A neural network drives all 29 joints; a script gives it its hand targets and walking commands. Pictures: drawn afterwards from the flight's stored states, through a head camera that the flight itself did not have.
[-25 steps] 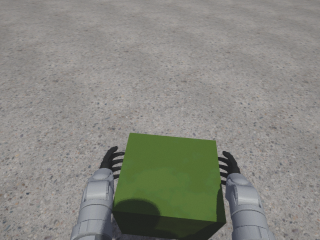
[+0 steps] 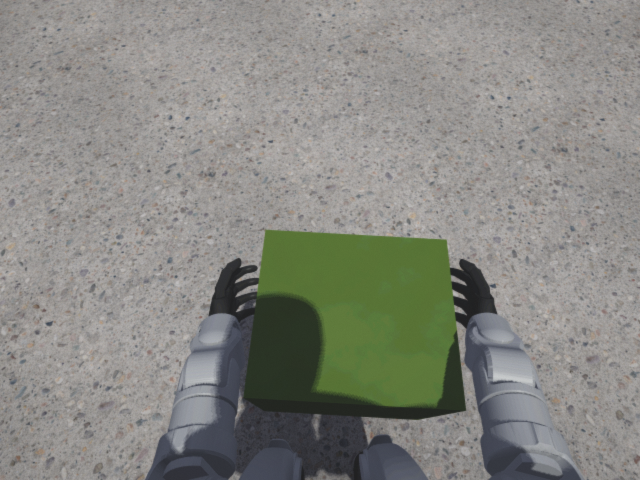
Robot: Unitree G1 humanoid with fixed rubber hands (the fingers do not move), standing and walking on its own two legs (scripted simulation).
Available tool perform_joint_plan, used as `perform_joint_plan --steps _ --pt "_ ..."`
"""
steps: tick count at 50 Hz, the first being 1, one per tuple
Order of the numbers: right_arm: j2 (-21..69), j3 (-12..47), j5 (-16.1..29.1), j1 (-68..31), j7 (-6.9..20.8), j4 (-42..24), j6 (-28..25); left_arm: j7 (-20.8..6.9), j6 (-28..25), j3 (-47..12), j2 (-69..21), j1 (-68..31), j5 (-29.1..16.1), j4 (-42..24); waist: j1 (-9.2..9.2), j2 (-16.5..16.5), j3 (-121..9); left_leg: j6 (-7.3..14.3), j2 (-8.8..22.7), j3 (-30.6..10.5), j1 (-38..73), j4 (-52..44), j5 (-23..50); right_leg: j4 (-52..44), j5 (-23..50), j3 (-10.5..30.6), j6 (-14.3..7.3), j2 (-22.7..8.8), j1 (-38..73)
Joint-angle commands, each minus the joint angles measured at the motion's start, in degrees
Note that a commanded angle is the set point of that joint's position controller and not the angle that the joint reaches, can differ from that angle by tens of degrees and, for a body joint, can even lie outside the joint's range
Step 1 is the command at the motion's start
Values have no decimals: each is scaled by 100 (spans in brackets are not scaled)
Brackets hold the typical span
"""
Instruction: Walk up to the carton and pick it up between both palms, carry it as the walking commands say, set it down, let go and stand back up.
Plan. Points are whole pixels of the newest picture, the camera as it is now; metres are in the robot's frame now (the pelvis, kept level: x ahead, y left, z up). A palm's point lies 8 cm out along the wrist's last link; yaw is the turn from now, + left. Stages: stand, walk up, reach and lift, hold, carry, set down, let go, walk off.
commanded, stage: set down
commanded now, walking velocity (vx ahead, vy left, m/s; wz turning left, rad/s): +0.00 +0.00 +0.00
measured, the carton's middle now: (347, 332) +0.33 -0.02 -0.12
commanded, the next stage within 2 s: none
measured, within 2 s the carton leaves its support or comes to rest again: neither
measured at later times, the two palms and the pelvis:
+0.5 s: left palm (239, 315) +0.36 +0.15 -0.14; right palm (454, 316) +0.36 -0.19 -0.13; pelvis -0.03 -0.01 -0.08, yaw +1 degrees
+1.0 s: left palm (248, 320) +0.39 +0.15 -0.23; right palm (435, 322) +0.38 -0.19 -0.23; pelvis -0.05 -0.01 -0.15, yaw +1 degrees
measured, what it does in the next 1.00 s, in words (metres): lowers itself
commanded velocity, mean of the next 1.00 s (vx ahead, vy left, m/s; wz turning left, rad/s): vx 0.00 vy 0.00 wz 0.00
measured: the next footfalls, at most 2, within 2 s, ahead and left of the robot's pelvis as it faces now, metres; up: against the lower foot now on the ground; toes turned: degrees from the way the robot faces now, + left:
none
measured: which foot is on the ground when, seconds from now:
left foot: down 0.00-1.00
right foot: down 0.00-1.00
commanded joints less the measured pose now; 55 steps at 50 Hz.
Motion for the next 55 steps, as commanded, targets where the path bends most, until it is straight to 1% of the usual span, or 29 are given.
perform_joint_plan --steps 1,2,3,6,7,10,12,15,18,21,22,23,25,26,27,28,30,31,35,36,37,41,42,43,46,50,52,54,55 --pt "5608 3124 786 -3460 1439 -543 -340 -1408 -225 -3233 -5131 -3488 -727 -115 -102 27 -3930 -127 -182 -507 1521 -160 1791 -96 1616 138 -18 229 1371" --pt "5762 3199 866 -3705 1442 -544 -355 -1391 -241 -3188 -5082 -3726 -684 -217 119 124 -4069 -115 -209 -453 1431 -72 1619 36 1443 146 -7 223 1236" --pt "5639 3052 727 -3697 1417 -446 -320 -1440 -223 -3148 -5128 -3901 -742 -104 -53 -111 -3988 -109 -230 -443 1141 -22 1332 28 1254 118 15 249 1257" --pt "5710 3054 784 -3716 1403 -461 -329 -1458 -235 -3474 -5388 -4143 -926 -247 -362 86 -4576 -179 -244 -442 1169 256 1575 338 1482 6 -11 318 938" --pt "5715 3051 751 -3832 1412 -387 -301 -1483 -219 -3326 -5279 -4113 -875 -98 -308 -173 -4630 -182 -249 -413 860 348 1573 396 1534 -47 50 337 947" --pt "5885 3070 879 -4337 1364 -361 -271 -1503 -161 -3086 -5172 -4452 -758 165 61 46 -4475 -121 -320 -287 212 474 882 534 989 82 23 283 930" --pt "5994 3101 930 -4458 1357 -395 -213 -1536 -145 -3065 -5074 -4597 -815 57 -72 -190 -4778 -58 -292 -353 335 620 817 693 841 -28 97 303 646" --pt "5923 3131 1014 -4730 1286 -468 -272 -1575 -129 -3179 -5323 -4715 -895 273 -158 7 -5085 -101 -334 -307 123 866 748 882 746 12 62 321 487" --pt "5922 3082 978 -4820 1259 -368 -267 -1538 -138 -2978 -5180 -4755 -799 327 32 52 -5072 -102 -386 -261 -358 1071 756 1189 808 -24 103 341 227" --pt "5905 2968 972 -4889 1207 -197 -254 -1521 -179 -2844 -5146 -4858 -861 471 -87 -136 -5224 -92 -423 -212 -648 1311 677 1289 758 -24 123 365 156" --pt "6083 3157 1149 -4917 1191 -288 -298 -1507 -197 -2898 -5099 -4822 -795 363 207 104 -5297 -69 -438 -157 -847 1386 733 1311 853 135 91 334 277" --pt "5959 3093 1110 -4705 1172 -271 -298 -1490 -221 -3045 -5162 -4835 -933 328 -66 17 -5541 -75 -418 -222 -664 1467 953 1445 1093 41 95 386 161" --pt "6035 3131 1144 -4788 1117 -287 -315 -1511 -258 -2987 -4883 -4999 -947 236 -15 2 -5574 -58 -446 -172 -1077 1695 967 1534 1210 134 155 352 171" --pt "5799 2972 1073 -4808 1092 -191 -332 -1519 -279 -3124 -4977 -5306 -1098 203 -236 -1 -5490 -87 -444 -211 -1157 1657 863 1611 1157 55 112 386 82" --pt "5860 3225 1233 -5074 1113 -444 -422 -1448 -313 -3072 -5119 -4947 -1047 227 125 153 -5955 -100 -498 -226 -988 1723 1038 1763 1219 90 90 376 -25" --pt "5809 3138 1197 -4933 1075 -390 -414 -1412 -307 -3201 -5050 -4978 -1085 270 -203 98 -5857 -102 -476 -245 -927 1779 1096 1823 1303 11 121 423 -112" --pt "5751 3098 1266 -5106 1057 -301 -444 -1358 -295 -2980 -4825 -4927 -993 458 67 98 -5625 -96 -508 -211 -1209 1855 862 1929 1002 -11 119 428 -419" --pt "5574 3228 1225 -5102 1015 -415 -444 -1354 -352 -3007 -4885 -4976 -1062 401 36 -170 -5598 -96 -511 -199 -1371 1957 1061 1958 1203 -32 156 443 -336" --pt "5374 3168 1352 -5391 974 -550 -555 -1272 -394 -3403 -4957 -5576 -1312 49 -248 170 -6192 -195 -545 -205 -1324 2249 1069 2280 1236 -133 114 464 -588" --pt "5304 3172 1402 -5366 965 -555 -560 -1199 -390 -3201 -4888 -5244 -1231 251 -54 246 -6132 -191 -546 -216 -1282 2264 1142 2332 1179 -124 80 462 -764" --pt "5367 3037 1335 -5276 940 -378 -527 -1178 -385 -3117 -4689 -5266 -1207 390 -257 60 -6007 -161 -543 -193 -1318 2304 1047 2314 1099 -186 173 503 -879" --pt "5363 3139 1447 -5408 918 -264 -535 -1121 -448 -3161 -4682 -5633 -1269 145 -5 132 -6202 -174 -579 -122 -1756 2558 1009 2567 1163 -104 131 499 -811" --pt "5293 3062 1483 -5614 929 -327 -545 -1091 -437 -3215 -4578 -5824 -1366 195 -198 41 -6212 -176 -548 -186 -1612 2561 1012 2704 1101 -255 179 524 -1102" --pt "5279 3149 1472 -5596 918 -285 -524 -1061 -442 -3002 -4542 -5700 -1272 224 155 -69 -6078 -171 -577 -97 -1770 2576 963 2707 993 -228 188 526 -1098" --pt "5149 3027 1459 -5673 867 -344 -569 -1044 -422 -3198 -4719 -5877 -1389 205 -213 187 -6500 -219 -597 -112 -1777 2852 1006 2908 1092 -253 106 534 -1210" --pt "5042 2970 1549 -6149 878 -344 -603 -978 -445 -3070 -4643 -6011 -1315 353 -106 178 -6455 -246 -587 -77 -1977 3039 961 3168 956 -334 156 567 -1599" --pt "4848 2845 1480 -6180 853 -260 -587 -899 -423 -3200 -4682 -6264 -1430 265 -364 248 -6603 -288 -604 -113 -1872 3122 877 3305 849 -453 122 580 -1721" --pt "4821 2773 1547 -6298 883 -151 -574 -874 -382 -3085 -4711 -6348 -1371 433 -137 488 -6474 -292 -618 -35 -1905 3155 717 3369 623 -420 82 580 -1994" --pt "4897 2876 1541 -6401 884 -363 -604 -871 -443 -3064 -4579 -6346 -1360 323 -178 174 -6822 -281 -638 -23 -2068 3369 863 3487 837 -487 141 612 -1931"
